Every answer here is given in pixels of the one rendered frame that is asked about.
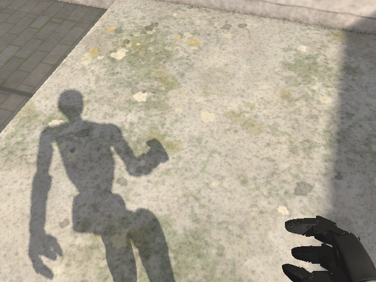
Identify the right robot hand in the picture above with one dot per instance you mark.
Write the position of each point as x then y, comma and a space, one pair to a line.
346, 261

